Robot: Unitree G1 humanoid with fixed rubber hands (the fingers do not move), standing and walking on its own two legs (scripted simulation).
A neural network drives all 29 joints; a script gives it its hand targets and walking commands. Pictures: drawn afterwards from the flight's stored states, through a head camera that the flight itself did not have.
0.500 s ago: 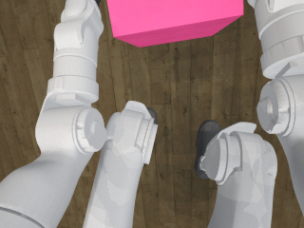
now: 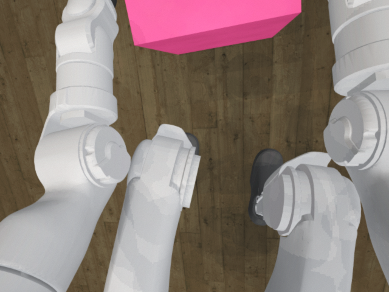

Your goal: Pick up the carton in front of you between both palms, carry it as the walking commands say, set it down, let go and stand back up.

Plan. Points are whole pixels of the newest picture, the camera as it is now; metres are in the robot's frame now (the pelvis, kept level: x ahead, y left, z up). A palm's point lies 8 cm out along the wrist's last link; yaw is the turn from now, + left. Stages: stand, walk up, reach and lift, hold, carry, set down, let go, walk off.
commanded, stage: set down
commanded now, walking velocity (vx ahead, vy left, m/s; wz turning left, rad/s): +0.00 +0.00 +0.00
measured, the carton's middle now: out of the picture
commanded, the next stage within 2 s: let go in 1.62 s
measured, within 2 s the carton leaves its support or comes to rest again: neither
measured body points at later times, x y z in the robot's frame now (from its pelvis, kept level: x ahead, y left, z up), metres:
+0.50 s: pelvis +0.00 +0.00 +0.00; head +0.38 +0.00 +0.21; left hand +0.52 +0.24 -0.20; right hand +0.59 -0.11 -0.21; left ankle +0.11 +0.12 -0.34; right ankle +0.10 -0.10 -0.34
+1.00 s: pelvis +0.00 +0.02 +0.08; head +0.35 +0.02 +0.36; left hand +0.53 +0.25 -0.04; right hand +0.63 -0.12 -0.04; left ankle +0.11 +0.12 -0.34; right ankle +0.10 -0.10 -0.34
